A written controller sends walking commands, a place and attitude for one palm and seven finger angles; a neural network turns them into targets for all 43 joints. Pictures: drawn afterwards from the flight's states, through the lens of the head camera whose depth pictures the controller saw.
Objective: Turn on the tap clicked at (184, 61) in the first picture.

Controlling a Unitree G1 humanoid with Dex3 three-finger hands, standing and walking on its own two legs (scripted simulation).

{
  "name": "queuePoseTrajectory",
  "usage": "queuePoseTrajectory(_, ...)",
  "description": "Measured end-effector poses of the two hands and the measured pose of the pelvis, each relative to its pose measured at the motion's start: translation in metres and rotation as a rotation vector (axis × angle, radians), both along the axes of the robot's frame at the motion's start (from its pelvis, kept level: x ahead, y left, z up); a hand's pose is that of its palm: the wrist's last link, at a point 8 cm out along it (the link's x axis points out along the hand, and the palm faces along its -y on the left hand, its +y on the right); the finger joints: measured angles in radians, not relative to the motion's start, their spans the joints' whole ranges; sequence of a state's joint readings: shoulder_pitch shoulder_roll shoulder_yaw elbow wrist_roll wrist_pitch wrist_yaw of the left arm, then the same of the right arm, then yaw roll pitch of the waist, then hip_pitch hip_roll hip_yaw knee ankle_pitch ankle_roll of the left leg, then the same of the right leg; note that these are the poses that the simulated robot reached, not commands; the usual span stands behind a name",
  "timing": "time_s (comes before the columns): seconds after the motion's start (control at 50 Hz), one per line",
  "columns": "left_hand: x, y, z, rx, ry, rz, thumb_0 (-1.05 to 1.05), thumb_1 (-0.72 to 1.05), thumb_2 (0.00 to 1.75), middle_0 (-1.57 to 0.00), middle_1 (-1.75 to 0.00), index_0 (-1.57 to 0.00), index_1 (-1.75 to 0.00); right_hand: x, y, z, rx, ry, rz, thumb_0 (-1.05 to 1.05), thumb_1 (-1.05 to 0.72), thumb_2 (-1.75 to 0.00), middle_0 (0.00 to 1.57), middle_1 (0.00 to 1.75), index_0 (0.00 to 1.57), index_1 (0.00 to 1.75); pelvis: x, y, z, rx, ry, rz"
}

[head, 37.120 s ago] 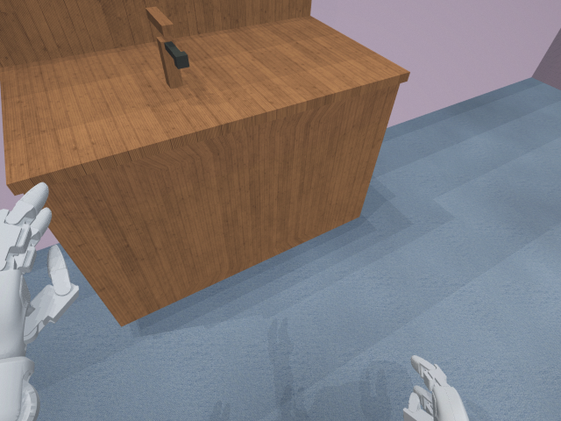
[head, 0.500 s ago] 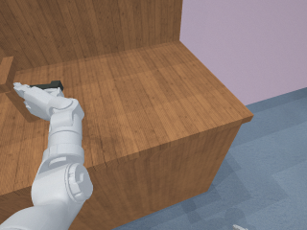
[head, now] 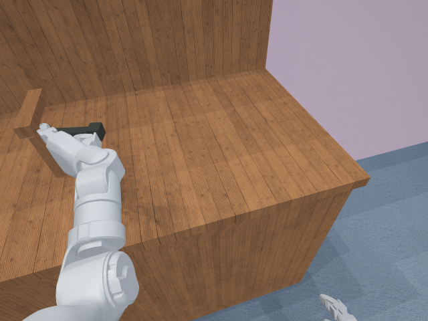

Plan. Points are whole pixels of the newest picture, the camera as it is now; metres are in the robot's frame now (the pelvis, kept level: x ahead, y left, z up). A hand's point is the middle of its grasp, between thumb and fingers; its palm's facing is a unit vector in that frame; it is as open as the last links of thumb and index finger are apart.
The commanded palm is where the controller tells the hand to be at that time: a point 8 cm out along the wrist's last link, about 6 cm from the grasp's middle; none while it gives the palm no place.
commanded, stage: lift the hand up off the lever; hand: left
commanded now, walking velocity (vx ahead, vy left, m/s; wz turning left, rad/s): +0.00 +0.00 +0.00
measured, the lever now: (96, 131) +0.45 +0.26 +0.14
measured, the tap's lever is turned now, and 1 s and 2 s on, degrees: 76 76 76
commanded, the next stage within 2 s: draw the hand back beside the body in 0.50 s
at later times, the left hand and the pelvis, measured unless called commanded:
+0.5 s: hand (93, 139) +0.41 +0.25 +0.16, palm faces +0.84 -0.55 -0.03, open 7.5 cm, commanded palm +0.36 +0.26 +0.22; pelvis +0.01 +0.01 +0.00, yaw +0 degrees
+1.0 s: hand (56, 144) +0.32 +0.24 +0.23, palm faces +0.44 -0.88 -0.17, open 7.7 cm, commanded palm +0.29 +0.27 +0.21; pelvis +0.00 +0.01 +0.01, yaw -1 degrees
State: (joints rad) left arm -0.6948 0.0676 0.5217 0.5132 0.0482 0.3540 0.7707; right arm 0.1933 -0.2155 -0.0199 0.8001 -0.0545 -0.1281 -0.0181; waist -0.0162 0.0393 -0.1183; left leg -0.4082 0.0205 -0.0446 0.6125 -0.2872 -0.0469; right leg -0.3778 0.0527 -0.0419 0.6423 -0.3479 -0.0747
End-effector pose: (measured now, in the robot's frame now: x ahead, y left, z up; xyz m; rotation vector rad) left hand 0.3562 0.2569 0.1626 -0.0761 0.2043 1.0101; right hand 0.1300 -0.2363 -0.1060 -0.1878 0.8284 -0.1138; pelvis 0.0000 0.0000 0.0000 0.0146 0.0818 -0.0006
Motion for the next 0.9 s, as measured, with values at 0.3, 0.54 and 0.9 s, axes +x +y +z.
queuePoseTrajectory(0.3,-0.002,0.002,0.003,-0.026,0.005,-0.012,0.01,0.9,0.9,-0.15,-0.15,-0.19,-0.17,0.027,0.013,0.006,0.021,-0.04,0.03,0.01,-0.91,-0.9,0.2,0.3,0.2,0.3,0.007,0.004,0.002,0.001,-0.011,-0.006)
queuePoseTrajectory(0.54,-0.006,0.004,0.003,-0.018,0.014,-0.017,0.01,0.9,0.9,-0.15,-0.15,-0.23,-0.19,0.03,0.014,0.008,0.021,-0.04,0.033,0.01,-0.91,-0.9,0.2,0.3,0.2,0.3,0.008,0.005,0.002,0.0,-0.018,-0.006)
queuePoseTrajectory(0.9,-0.051,0.025,0.04,0.262,-0.219,-0.471,0.02,0.9,0.9,-0.11,-0.14,-0.16,-0.17,0.021,0.003,0.029,0.011,-0.122,-0.062,0.02,-0.91,-0.9,0.2,0.3,0.2,0.3,0.001,0.005,0.01,0.002,-0.115,-0.025)
